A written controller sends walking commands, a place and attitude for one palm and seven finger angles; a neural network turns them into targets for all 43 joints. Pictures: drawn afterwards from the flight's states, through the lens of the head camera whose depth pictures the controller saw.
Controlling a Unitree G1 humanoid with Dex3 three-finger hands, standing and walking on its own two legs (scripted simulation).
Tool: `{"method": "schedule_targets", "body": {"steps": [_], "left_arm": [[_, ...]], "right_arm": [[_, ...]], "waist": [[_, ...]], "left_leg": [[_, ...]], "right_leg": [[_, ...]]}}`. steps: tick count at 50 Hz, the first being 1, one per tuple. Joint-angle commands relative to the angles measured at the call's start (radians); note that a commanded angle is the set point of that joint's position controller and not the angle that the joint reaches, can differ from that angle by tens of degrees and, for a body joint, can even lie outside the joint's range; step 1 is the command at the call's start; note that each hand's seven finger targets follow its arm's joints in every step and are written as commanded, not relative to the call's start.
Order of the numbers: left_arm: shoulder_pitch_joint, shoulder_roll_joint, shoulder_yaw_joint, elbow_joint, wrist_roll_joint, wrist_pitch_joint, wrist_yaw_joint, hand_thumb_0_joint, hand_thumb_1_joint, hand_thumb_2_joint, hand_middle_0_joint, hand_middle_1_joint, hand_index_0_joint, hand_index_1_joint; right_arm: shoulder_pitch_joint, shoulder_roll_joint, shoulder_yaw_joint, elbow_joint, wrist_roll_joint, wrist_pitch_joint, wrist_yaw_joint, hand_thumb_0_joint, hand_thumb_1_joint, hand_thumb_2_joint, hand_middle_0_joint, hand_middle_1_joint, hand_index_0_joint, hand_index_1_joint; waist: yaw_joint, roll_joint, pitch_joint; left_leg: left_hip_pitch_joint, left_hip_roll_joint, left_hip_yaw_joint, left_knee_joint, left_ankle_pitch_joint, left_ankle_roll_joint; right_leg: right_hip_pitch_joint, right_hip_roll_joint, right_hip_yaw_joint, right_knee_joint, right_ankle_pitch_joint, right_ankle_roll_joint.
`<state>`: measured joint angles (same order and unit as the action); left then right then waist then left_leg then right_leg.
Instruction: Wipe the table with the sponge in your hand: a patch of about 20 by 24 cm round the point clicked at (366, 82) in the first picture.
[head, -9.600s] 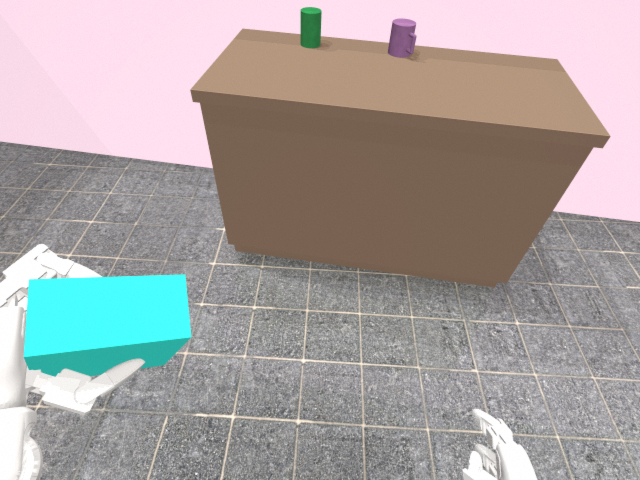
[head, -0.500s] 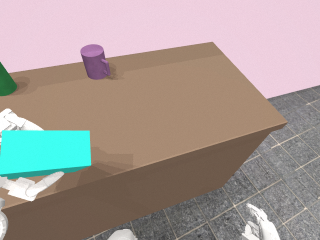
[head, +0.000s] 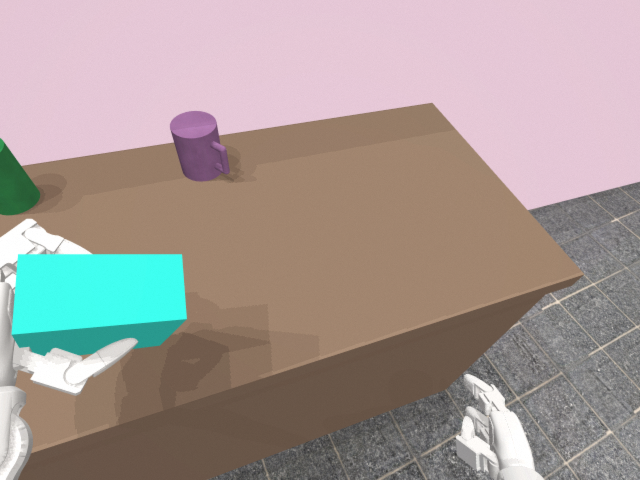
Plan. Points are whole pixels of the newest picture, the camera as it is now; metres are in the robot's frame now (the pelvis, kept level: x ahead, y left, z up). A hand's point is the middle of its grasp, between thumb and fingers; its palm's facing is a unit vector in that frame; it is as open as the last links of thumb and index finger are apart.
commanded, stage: come to a stop and stand still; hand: left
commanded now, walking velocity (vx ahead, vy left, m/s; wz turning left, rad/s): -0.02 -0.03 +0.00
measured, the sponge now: (126, 307) +0.24 +0.22 +0.13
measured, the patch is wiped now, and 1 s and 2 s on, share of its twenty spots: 0.00 0.00 0.00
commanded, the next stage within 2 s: look again from close up in 1.12 s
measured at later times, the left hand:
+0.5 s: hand (59, 366) +0.18 +0.25 +0.13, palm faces +0.31 -0.88 -0.36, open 10.1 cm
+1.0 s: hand (26, 315) +0.21 +0.28 +0.16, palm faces +0.37 -0.85 -0.36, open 10.1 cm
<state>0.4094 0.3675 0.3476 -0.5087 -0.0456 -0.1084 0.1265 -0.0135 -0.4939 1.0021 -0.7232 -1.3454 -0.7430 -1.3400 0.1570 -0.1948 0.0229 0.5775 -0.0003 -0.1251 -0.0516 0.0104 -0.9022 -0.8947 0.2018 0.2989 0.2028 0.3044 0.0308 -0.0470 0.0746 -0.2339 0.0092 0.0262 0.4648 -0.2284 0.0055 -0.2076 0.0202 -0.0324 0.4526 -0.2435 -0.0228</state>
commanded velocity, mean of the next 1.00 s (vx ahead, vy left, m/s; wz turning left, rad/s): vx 0.00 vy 0.00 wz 0.00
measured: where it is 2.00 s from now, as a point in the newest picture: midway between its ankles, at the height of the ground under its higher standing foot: outside the picture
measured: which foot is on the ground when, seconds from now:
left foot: down 0.00-1.00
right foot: down 0.00-1.00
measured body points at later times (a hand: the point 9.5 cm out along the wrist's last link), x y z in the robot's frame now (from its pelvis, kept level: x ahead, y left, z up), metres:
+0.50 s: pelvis -0.03 +0.01 +0.00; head -0.02 +0.04 +0.45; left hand +0.16 +0.30 +0.15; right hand +0.12 -0.22 -0.08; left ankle +0.01 +0.11 -0.74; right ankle +0.00 -0.10 -0.74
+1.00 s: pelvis -0.01 +0.03 +0.00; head +0.02 +0.07 +0.45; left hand +0.19 +0.32 +0.18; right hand +0.18 -0.18 -0.06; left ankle +0.01 +0.11 -0.74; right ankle +0.00 -0.10 -0.74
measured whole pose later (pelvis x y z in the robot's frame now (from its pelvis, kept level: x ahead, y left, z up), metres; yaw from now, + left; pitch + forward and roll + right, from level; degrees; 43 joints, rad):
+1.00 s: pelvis -0.01 +0.03 +0.00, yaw +1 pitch +0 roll -1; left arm 0.40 0.38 0.34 -0.49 -0.02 -0.21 0.10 -0.01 -0.49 1.00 -0.72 -1.34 -0.74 -1.34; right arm 0.19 -0.18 0.04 0.58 0.00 -0.17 -0.02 0.01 -0.90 -0.89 0.20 0.30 0.20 0.30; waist 0.03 -0.05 0.07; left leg -0.24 -0.02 0.03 0.46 -0.21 0.05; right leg -0.18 -0.01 -0.03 0.38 -0.20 0.02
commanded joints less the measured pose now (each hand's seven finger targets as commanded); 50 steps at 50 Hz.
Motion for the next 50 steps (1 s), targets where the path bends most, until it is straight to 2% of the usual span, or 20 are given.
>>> {"method": "schedule_targets", "body": {"steps": [1,5,6,7,8,9,10,12,14,15,18,20,23,26,30,34,36,40,47,50], "left_arm": [[0.022,0.156,0.101,-0.325,-0.018,-0.096,0.015,0.0,0.1,1.3,-1.2,-1.6,-1.2,-1.6],[0.1,0.197,0.164,-0.271,-0.03,-0.087,0.024,0.0,0.1,1.3,-1.2,-1.6,-1.2,-1.6],[-1.033,0.984,0.697,-0.51,0.135,-0.228,-0.003,0.0,0.1,1.3,-1.2,-1.6,-1.2,-1.6],[-0.428,0.351,0.333,0.175,0.023,-0.169,-0.045,0.0,0.1,1.3,-1.2,-1.6,-1.2,-1.6],[-0.147,0.308,0.29,0.099,-0.003,-0.17,-0.04,0.0,0.1,1.3,-1.2,-1.6,-1.2,-1.6],[-0.093,0.212,0.196,0.121,-0.024,-0.159,-0.045,0.0,0.1,1.3,-1.2,-1.6,-1.2,-1.6],[-0.018,0.114,0.113,0.102,-0.041,-0.163,-0.053,0.0,0.1,1.3,-1.2,-1.6,-1.2,-1.6],[-0.015,0.116,0.058,-0.033,-0.04,-0.167,-0.048,0.0,0.1,1.3,-1.2,-1.6,-1.2,-1.6],[0.002,0.104,0.014,-0.066,-0.032,-0.161,-0.042,0.0,0.1,1.3,-1.2,-1.6,-1.2,-1.6],[0.022,0.095,0.006,-0.079,-0.035,-0.154,-0.031,0.0,0.1,1.3,-1.2,-1.6,-1.2,-1.6],[-0.083,0.198,0.095,-0.123,-0.017,-0.166,-0.014,0.0,0.1,1.3,-1.2,-1.6,-1.2,-1.6],[-0.163,0.303,0.194,-0.186,-0.006,-0.178,0.006,0.0,0.1,1.3,-1.2,-1.6,-1.2,-1.6],[-0.224,0.247,0.155,-0.199,-0.001,-0.199,0.007,0.0,0.1,1.3,-1.2,-1.6,-1.2,-1.6],[-0.237,0.227,0.146,-0.214,0.008,-0.219,0.004,0.0,0.1,1.3,-1.2,-1.6,-1.2,-1.6],[-0.103,0.15,0.099,-0.148,0.014,-0.222,-0.008,0.0,0.1,1.3,-1.2,-1.6,-1.2,-1.6],[-0.048,0.117,0.065,-0.077,0.017,-0.203,-0.018,0.0,0.1,1.3,-1.2,-1.6,-1.2,-1.6],[-0.05,0.109,0.059,-0.048,0.017,-0.192,-0.02,0.0,0.1,1.3,-1.2,-1.6,-1.2,-1.6],[-0.138,0.185,0.121,-0.123,0.018,-0.188,-0.015,0.0,0.1,1.3,-1.2,-1.6,-1.2,-1.6],[-0.119,0.184,0.109,-0.285,0.003,-0.198,-0.012,0.0,0.1,1.3,-1.2,-1.6,-1.2,-1.6],[-0.043,0.182,0.129,-0.254,0.002,-0.186,-0.004,0.0,0.1,1.3,-1.2,-1.6,-1.2,-1.6]], "right_arm": [[-0.065,-0.116,-0.046,-0.167,0.006,-0.046,-0.003,0.0,-0.9,-0.9,0.2,0.3,0.2,0.3],[-0.066,-0.123,-0.052,-0.163,0.015,-0.03,-0.011,0.0,-0.9,-0.9,0.2,0.3,0.2,0.3],[0.11,-0.158,-0.069,-0.119,-0.048,-0.09,-0.003,0.0,-0.9,-0.9,0.2,0.3,0.2,0.3],[0.022,-0.051,-0.039,-0.085,-0.007,-0.08,-0.006,0.0,-0.9,-0.9,0.2,0.3,0.2,0.3],[0.034,-0.12,-0.085,-0.147,-0.005,-0.082,-0.002,0.0,-0.9,-0.9,0.2,0.3,0.2,0.3],[0.053,-0.144,-0.086,-0.142,0.008,-0.08,0.006,0.0,-0.9,-0.9,0.2,0.3,0.2,0.3],[0.012,-0.138,-0.085,-0.143,0.025,-0.086,0.021,0.0,-0.9,-0.9,0.2,0.3,0.2,0.3],[0.007,-0.15,-0.076,-0.157,0.024,-0.084,0.045,0.0,-0.9,-0.9,0.2,0.3,0.2,0.3],[-0.017,-0.136,-0.067,-0.166,0.026,-0.09,0.049,0.0,-0.9,-0.9,0.2,0.3,0.2,0.3],[-0.056,-0.125,-0.055,-0.166,0.035,-0.092,0.049,0.0,-0.9,-0.9,0.2,0.3,0.2,0.3],[-0.041,-0.134,-0.054,-0.173,0.021,-0.094,0.023,0.0,-0.9,-0.9,0.2,0.3,0.2,0.3],[-0.076,-0.134,-0.046,-0.167,0.018,-0.091,0.003,0.0,-0.9,-0.9,0.2,0.3,0.2,0.3],[-0.051,-0.127,-0.043,-0.165,0.014,-0.103,-0.006,0.0,-0.9,-0.9,0.2,0.3,0.2,0.3],[-0.043,-0.127,-0.037,-0.155,0.009,-0.123,-0.001,0.0,-0.9,-0.9,0.2,0.3,0.2,0.3],[-0.032,-0.119,-0.038,-0.14,0.015,-0.149,0.021,0.0,-0.9,-0.9,0.2,0.3,0.2,0.3],[0.002,-0.132,-0.049,-0.132,0.011,-0.137,0.035,0.0,-0.9,-0.9,0.2,0.3,0.2,0.3],[-0.002,-0.136,-0.046,-0.123,0.008,-0.122,0.034,0.0,-0.9,-0.9,0.2,0.3,0.2,0.3],[-0.038,-0.128,-0.042,-0.134,0.013,-0.109,0.023,0.0,-0.9,-0.9,0.2,0.3,0.2,0.3],[-0.045,-0.122,-0.044,-0.161,0.005,-0.104,0.017,0.0,-0.9,-0.9,0.2,0.3,0.2,0.3],[-0.049,-0.121,-0.044,-0.154,0.01,-0.094,0.02,0.0,-0.9,-0.9,0.2,0.3,0.2,0.3]], "waist": [[-0.004,0.202,-0.264],[-0.011,0.148,-0.26],[0.004,0.035,-0.096],[-0.011,0.005,-0.281],[0.032,0.066,-0.23],[0.01,0.108,-0.289],[0.01,0.203,-0.316],[0.014,0.139,-0.285],[0.018,0.0,-0.221],[0.013,-0.013,-0.196],[0.0,-0.11,-0.126],[-0.003,-0.028,-0.087],[-0.011,0.173,-0.091],[-0.008,0.267,-0.117],[0.002,0.222,-0.154],[-0.004,0.071,-0.117],[-0.01,0.045,-0.113],[-0.011,0.071,-0.148],[-0.004,0.184,-0.257],[-0.003,0.168,-0.253]], "left_leg": [[0.072,0.134,-0.103,-0.049,0.416,0.01],[0.032,0.095,-0.095,-0.062,0.243,-0.002],[-0.072,0.085,-0.02,0.071,0.288,0.024],[0.034,0.006,-0.015,0.008,0.282,0.019],[0.047,0.045,-0.029,0.038,0.291,-0.005],[0.047,0.039,-0.034,0.004,0.289,-0.004],[0.117,0.061,-0.027,-0.009,0.358,0.012],[0.073,0.078,-0.051,-0.021,0.311,0.015],[0.023,0.069,-0.055,-0.039,0.156,0.018],[0.036,0.067,-0.045,-0.052,0.08,0.019],[0.004,0.028,-0.058,-0.049,-0.087,0.014],[0.021,0.03,-0.064,-0.065,-0.12,0.018],[-0.061,0.053,-0.107,-0.139,-0.219,0.033],[-0.147,0.085,-0.141,-0.21,-0.311,0.043],[-0.12,0.085,-0.13,-0.203,-0.243,0.032],[-0.096,0.078,-0.121,-0.173,-0.172,0.017],[-0.068,0.074,-0.121,-0.172,-0.103,0.008],[-0.01,0.068,-0.103,-0.146,0.026,0.002],[0.074,0.067,-0.103,-0.091,0.284,-0.003],[0.087,0.068,-0.095,-0.078,0.326,-0.014]], "right_leg": [[0.124,-0.064,0.05,-0.032,0.267,0.007],[0.139,-0.079,0.086,-0.072,0.299,-0.002],[-0.05,-0.115,0.139,-0.17,0.302,0.071],[0.034,-0.148,0.132,-0.107,0.335,-0.033],[0.058,-0.126,0.22,-0.112,0.495,-0.001],[0.142,-0.134,0.177,-0.053,0.468,-0.014],[0.104,-0.114,0.137,-0.024,0.412,0.0],[0.09,-0.097,0.104,-0.05,0.291,0.026],[0.064,-0.095,0.106,-0.095,0.157,0.036],[0.028,-0.087,0.099,-0.112,0.09,0.029],[-0.072,-0.103,0.136,-0.205,-0.186,0.007],[-0.132,-0.098,0.143,-0.219,-0.259,0.002],[-0.038,-0.077,0.131,-0.154,-0.212,0.0],[0.091,-0.047,0.075,-0.065,-0.098,0.007],[0.13,-0.042,0.055,-0.048,-0.011,0.007],[0.065,-0.047,0.075,-0.107,-0.011,0.012],[0.041,-0.04,0.06,-0.123,0.016,0.015],[0.06,-0.048,0.063,-0.111,0.114,0.016],[0.138,-0.06,0.046,-0.063,0.268,0.006],[0.127,-0.061,0.042,-0.065,0.286,0.005]]}}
